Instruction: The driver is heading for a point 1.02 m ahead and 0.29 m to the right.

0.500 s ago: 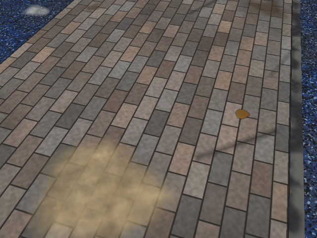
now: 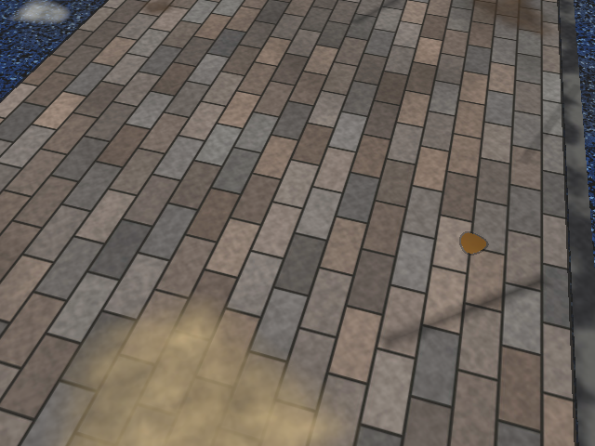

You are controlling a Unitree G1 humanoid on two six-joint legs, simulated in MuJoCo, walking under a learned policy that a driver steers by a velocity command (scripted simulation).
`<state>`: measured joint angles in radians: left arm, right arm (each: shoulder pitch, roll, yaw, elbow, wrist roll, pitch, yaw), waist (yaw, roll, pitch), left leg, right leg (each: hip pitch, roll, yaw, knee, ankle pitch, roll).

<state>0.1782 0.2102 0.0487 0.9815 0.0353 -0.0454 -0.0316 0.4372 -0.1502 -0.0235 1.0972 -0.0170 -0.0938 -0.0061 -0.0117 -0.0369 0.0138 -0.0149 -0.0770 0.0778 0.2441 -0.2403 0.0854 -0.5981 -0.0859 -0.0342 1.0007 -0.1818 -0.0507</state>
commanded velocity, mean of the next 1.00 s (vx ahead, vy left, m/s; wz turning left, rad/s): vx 0.36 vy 0.00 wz -0.13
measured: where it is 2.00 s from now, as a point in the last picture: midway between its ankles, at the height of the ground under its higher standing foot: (333, 435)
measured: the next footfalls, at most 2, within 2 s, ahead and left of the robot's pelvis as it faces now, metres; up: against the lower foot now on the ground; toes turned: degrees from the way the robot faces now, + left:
right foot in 0.22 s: +0.32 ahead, -0.09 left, +0.00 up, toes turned -4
left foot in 0.74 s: +0.60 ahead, +0.07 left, +0.00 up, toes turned +1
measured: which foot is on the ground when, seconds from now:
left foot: down 0.00-0.22, up 0.24-0.72, down 0.74-1.00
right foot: up 0.00-0.20, down 0.22-0.74, up 0.76-1.00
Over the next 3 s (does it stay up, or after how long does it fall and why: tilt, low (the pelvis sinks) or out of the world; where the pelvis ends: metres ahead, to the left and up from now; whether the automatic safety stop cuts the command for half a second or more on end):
stays up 0.92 -0.34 0.00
